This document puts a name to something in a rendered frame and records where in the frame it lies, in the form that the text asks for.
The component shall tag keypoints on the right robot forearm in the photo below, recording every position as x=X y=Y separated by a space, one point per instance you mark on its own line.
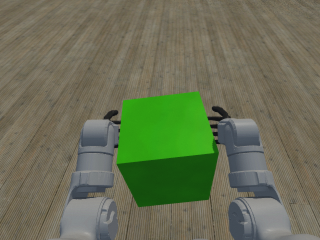
x=247 y=164

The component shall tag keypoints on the right robot upper arm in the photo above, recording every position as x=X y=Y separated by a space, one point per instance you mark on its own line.
x=261 y=218

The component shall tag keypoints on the left robot forearm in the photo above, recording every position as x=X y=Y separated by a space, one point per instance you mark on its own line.
x=93 y=174

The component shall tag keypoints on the carton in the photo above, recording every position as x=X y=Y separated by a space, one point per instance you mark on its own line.
x=167 y=152

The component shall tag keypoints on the robot right hand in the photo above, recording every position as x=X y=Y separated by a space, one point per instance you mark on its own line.
x=224 y=115

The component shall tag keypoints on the left robot upper arm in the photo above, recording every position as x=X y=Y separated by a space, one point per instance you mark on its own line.
x=89 y=218

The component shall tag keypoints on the robot left hand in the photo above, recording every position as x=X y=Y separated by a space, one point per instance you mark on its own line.
x=108 y=116

